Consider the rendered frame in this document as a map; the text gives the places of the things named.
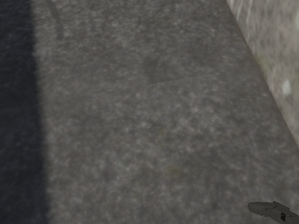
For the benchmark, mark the robot right hand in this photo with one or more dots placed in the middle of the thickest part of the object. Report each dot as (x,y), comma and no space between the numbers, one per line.
(277,211)

